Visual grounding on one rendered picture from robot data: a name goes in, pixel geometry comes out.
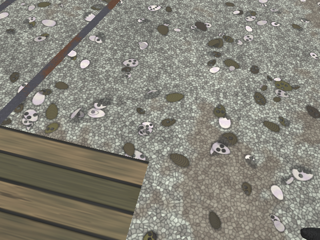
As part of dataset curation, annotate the robot right hand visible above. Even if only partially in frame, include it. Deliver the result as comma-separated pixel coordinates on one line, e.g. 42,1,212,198
300,227,320,240

